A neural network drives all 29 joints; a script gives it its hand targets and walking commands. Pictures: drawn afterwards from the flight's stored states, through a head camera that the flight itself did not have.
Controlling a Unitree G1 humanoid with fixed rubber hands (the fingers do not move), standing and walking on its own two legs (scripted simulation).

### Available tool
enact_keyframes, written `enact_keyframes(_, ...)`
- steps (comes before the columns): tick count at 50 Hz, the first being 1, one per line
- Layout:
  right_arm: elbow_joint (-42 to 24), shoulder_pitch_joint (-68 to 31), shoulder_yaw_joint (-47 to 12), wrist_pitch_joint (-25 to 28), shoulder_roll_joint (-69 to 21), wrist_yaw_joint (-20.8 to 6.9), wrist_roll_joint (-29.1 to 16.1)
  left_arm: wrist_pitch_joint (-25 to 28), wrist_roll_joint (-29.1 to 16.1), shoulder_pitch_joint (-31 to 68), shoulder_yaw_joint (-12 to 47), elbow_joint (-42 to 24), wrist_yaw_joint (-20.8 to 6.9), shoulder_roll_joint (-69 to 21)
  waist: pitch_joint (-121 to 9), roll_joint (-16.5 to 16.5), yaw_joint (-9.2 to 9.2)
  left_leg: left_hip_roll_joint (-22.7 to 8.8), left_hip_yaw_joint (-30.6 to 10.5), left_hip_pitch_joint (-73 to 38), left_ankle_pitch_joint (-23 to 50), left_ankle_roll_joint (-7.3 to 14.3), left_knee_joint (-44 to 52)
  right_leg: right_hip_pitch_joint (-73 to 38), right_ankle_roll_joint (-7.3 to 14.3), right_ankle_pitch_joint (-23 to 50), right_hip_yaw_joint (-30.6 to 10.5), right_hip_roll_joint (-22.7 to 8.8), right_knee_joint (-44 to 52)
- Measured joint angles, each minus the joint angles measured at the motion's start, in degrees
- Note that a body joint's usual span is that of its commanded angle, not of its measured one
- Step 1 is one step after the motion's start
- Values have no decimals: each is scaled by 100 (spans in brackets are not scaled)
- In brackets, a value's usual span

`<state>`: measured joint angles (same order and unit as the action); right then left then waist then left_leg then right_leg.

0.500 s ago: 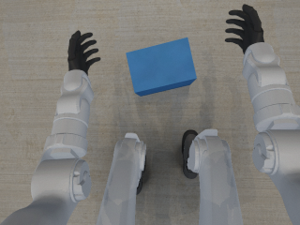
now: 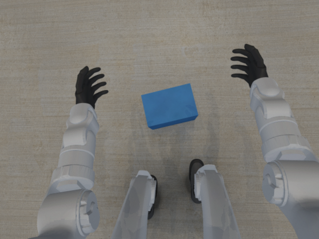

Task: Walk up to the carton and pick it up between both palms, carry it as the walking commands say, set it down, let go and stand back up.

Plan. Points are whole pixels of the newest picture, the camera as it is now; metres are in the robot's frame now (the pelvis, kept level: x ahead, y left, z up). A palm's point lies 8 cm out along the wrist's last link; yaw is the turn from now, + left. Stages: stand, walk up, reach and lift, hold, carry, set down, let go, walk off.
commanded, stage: set down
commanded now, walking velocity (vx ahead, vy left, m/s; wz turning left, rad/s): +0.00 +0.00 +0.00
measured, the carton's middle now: (169, 108) +0.49 +0.02 -0.54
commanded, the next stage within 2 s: let go in 0.20 s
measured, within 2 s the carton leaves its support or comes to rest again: neither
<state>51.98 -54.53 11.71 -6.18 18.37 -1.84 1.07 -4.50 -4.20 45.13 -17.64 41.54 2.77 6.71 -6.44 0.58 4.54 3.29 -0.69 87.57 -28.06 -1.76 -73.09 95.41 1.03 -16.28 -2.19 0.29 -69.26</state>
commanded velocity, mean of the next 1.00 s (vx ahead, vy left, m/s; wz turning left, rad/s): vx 0.00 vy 0.00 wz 0.00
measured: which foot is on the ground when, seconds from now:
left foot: down 0.00-1.00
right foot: down 0.00-1.00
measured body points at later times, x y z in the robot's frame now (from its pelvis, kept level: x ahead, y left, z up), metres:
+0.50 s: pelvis +0.04 +0.00 +0.07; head +0.28 -0.03 +0.45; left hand +0.39 +0.21 -0.04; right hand +0.42 -0.21 -0.06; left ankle +0.03 +0.13 -0.59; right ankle +0.11 -0.11 -0.59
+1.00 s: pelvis +0.08 +0.00 +0.15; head +0.16 -0.02 +0.59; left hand +0.26 +0.23 +0.07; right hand +0.26 -0.24 +0.05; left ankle +0.03 +0.13 -0.59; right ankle +0.11 -0.11 -0.59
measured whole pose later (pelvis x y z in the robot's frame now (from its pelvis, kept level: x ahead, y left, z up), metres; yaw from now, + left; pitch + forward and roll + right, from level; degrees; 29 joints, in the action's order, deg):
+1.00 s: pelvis +0.08 +0.00 +0.15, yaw -2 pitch +7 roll +0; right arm 23.9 12.0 3.2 -0.6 12.3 -1.5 1.3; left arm 1.0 -0.3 -12.4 -2.8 26.1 -5.3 11.0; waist 1.7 -3.2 1.1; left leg 0.3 -3.8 16.8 -18.7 -0.4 -28.1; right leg 23.9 0.9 -10.0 0.1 1.7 -26.5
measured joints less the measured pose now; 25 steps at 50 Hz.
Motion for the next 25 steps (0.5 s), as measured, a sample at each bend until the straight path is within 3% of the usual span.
enact_keyframes(7, 114, 204, 39, 94, -79, -33, 114, 105, 202, -177, -103, 165, -101, -93, -60, -15, 44, -48, -9, -755, 316, 12, 927, -777, -3, 277, -13, 25, 911)
enact_keyframes(14, 164, 262, 233, 188, -306, 17, 389, 201, 558, -166, -316, 347, -203, -177, -147, 19, 15, -88, -26, -891, 385, -5, 1211, -919, 14, 345, 0, 55, 1199)
enact_keyframes(25, -1650, 2433, -114, 43, -833, 524, 340, 131, 520, -2118, 550, -812, -625, 242, 190, -67, -136, -154, -110, -2105, 436, 32, 1898, -2159, -1, 356, 71, 91, 1872)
